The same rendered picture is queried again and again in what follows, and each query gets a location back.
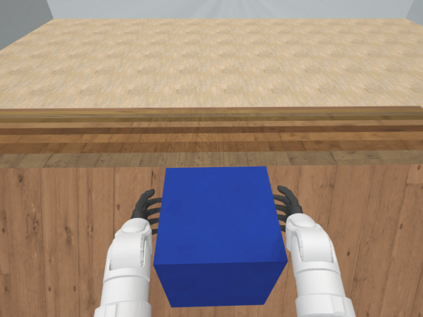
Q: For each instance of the left robot hand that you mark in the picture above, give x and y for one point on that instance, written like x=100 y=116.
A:
x=141 y=210

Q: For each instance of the carton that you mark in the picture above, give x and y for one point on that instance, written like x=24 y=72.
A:
x=219 y=241

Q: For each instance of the left robot forearm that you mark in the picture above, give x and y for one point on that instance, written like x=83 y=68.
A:
x=126 y=280

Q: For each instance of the right robot forearm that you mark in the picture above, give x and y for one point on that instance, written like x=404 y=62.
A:
x=315 y=267

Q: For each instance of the right robot hand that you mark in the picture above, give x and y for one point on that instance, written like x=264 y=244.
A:
x=291 y=205

